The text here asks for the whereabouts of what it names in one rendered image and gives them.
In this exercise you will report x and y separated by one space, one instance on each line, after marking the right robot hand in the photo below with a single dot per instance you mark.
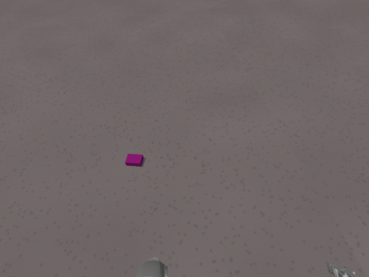
340 271

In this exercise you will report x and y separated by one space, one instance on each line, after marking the small box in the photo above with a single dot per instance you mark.
134 160

